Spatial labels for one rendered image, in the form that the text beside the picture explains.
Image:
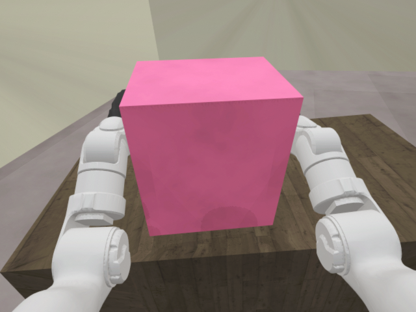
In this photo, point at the right robot forearm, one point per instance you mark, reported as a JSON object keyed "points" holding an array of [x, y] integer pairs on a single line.
{"points": [[333, 184]]}

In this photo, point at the pedestal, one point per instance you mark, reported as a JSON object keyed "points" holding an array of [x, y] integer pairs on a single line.
{"points": [[251, 269]]}

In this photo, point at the right robot upper arm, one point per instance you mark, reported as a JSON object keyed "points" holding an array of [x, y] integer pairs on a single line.
{"points": [[362, 248]]}

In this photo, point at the left robot forearm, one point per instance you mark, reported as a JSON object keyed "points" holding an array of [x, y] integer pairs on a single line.
{"points": [[99, 191]]}

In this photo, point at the left robot upper arm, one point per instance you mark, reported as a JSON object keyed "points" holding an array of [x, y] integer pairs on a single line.
{"points": [[88, 263]]}

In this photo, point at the robot left hand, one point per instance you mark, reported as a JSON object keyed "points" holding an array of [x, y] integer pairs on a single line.
{"points": [[115, 110]]}

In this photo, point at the carton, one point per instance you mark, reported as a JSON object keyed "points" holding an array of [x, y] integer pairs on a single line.
{"points": [[209, 140]]}

